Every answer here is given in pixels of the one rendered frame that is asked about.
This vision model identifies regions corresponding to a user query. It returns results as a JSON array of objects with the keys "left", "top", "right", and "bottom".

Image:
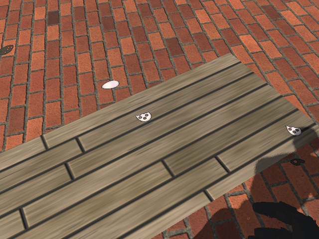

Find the right robot hand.
[{"left": 247, "top": 201, "right": 319, "bottom": 239}]

